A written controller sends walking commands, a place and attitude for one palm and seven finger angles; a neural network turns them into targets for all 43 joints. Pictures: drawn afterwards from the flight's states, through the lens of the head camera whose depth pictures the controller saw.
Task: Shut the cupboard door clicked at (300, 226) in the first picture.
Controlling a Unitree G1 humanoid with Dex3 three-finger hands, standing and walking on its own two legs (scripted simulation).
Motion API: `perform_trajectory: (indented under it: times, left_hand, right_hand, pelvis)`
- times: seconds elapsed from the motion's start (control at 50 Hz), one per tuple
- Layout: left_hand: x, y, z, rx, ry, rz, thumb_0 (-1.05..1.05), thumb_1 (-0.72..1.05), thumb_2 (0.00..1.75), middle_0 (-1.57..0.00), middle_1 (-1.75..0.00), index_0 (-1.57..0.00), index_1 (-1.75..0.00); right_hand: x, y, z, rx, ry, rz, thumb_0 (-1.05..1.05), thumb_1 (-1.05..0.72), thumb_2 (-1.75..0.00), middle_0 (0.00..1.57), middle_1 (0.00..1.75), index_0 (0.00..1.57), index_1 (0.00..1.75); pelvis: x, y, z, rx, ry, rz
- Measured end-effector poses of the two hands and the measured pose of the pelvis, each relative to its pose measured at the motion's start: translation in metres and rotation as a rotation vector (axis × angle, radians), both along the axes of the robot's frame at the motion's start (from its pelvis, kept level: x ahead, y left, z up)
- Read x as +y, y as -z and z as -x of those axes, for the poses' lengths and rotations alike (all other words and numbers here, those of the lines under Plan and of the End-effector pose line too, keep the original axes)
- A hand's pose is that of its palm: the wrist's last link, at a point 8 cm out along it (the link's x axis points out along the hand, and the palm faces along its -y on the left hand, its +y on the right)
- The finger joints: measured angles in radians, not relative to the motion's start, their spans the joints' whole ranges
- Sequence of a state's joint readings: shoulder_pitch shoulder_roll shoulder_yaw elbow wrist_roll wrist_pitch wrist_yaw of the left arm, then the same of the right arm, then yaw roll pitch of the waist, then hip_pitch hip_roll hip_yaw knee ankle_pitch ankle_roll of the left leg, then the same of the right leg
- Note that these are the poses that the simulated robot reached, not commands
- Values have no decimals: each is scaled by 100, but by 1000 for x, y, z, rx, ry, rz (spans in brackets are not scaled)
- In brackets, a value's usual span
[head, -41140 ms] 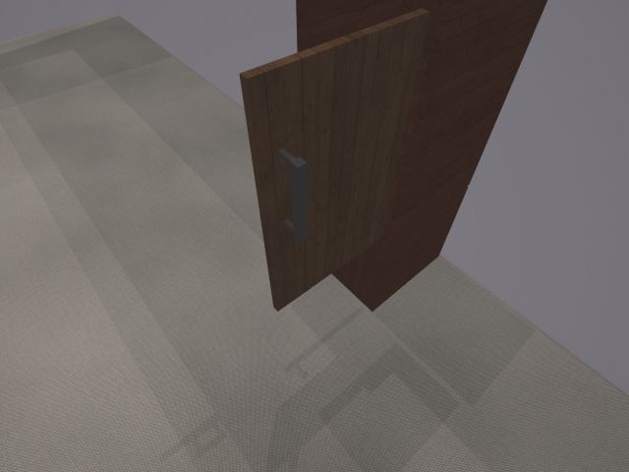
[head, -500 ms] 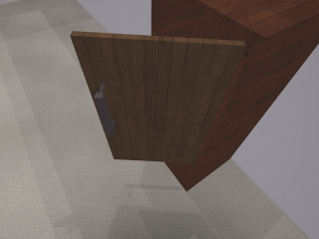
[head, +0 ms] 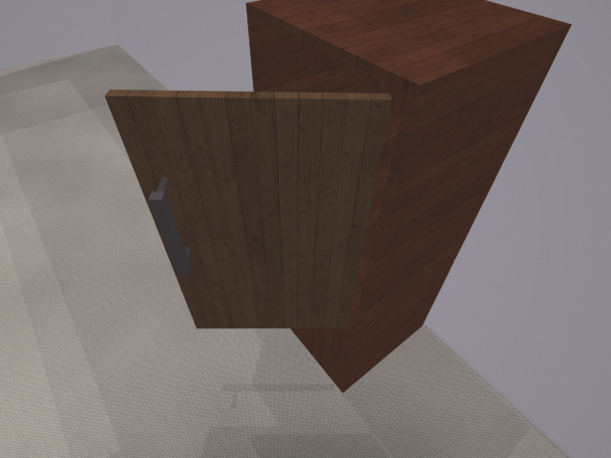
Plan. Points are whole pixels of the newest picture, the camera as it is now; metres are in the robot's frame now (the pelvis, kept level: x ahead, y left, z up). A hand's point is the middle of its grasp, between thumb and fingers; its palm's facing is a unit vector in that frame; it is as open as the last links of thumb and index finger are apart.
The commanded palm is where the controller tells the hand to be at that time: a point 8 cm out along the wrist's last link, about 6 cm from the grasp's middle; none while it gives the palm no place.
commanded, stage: look again from close up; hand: left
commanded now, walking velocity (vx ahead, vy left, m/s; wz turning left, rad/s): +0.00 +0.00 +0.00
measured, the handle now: (174, 229) +0.45 +0.23 +0.04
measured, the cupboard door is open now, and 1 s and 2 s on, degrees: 53 53 53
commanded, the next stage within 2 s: none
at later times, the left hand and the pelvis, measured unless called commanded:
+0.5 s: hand out of the picture +0.01 +0.19 -0.17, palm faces +0.02 -0.99 -0.16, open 7.4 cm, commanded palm none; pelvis +0.02 +0.03 +0.01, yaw +0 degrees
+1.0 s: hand out of the picture +0.02 +0.21 -0.17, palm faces +0.01 -0.98 -0.18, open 7.4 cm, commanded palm none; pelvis +0.02 +0.04 +0.01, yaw +0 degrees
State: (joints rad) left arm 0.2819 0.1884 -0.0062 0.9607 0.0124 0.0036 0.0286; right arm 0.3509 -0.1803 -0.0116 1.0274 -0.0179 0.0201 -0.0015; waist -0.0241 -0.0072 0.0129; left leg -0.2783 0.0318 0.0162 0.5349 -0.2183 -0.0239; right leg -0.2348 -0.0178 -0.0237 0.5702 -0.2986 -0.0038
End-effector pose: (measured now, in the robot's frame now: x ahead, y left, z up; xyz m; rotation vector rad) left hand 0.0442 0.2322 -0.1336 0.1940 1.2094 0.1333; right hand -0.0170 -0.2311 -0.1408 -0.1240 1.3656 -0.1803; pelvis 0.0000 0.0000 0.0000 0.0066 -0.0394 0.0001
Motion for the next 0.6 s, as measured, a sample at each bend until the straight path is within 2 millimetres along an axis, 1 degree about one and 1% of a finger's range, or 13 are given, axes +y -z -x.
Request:
perform_trajectory:
  times: [0.06,0.1,0.18,0.24,0.34,0.44,0.52,0.6]
  left_hand:
    - [3,2,13,46,-13,4,0,91,90,-20,-30,-20,-30]
    - [5,3,20,75,-22,8,0,91,90,-20,-30,-20,-30]
    - [8,5,33,120,-36,17,0,91,90,-20,-30,-20,-30]
    - [8,7,39,143,-43,27,0,91,90,-20,-30,-20,-30]
    - [9,9,42,157,-51,43,0,91,90,-20,-30,-20,-30]
    - [10,10,40,155,-55,55,0,91,90,-20,-30,-20,-30]
    - [13,10,38,154,-52,59,0,91,90,-20,-30,-20,-30]
    - [16,11,36,154,-49,59,0,91,90,-20,-30,-20,-30]
  right_hand:
    - [6,-2,13,47,2,-6,1,-90,-90,20,30,20,30]
    - [11,-3,17,67,3,-9,1,-90,-90,20,30,20,30]
    - [19,-5,13,79,-3,-14,1,-90,-90,20,30,20,30]
    - [25,-6,3,63,-10,-15,1,-90,-90,20,30,20,30]
    - [33,-7,-23,10,-28,-13,1,-90,-90,20,30,20,30]
    - [31,-10,-44,-29,-43,14,2,-92,-90,20,30,20,30]
    - [31,-13,-56,-57,-48,25,2,-92,-90,20,30,20,30]
    - [33,-15,-63,-69,-52,31,1,-92,-90,20,30,20,30]
  pelvis:
    - [2,-1,-1,7,-2,3]
    - [4,-3,-3,9,-2,4]
    - [9,-4,-6,12,-2,8]
    - [12,-5,-9,12,0,10]
    - [19,-6,-13,8,1,12]
    - [25,-7,-16,4,2,11]
    - [29,-8,-19,2,4,10]
    - [32,-9,-20,1,5,9]
